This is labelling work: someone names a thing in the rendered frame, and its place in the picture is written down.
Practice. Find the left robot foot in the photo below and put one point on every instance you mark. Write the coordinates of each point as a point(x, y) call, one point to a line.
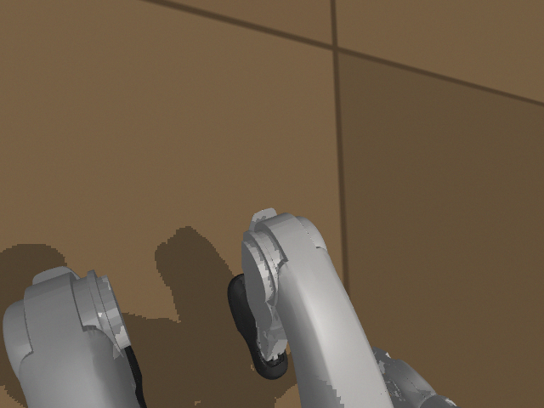
point(136, 375)

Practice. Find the right robot hand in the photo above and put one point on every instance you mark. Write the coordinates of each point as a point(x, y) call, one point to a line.
point(407, 387)

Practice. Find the right robot foot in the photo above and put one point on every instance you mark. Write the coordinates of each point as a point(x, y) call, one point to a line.
point(246, 326)

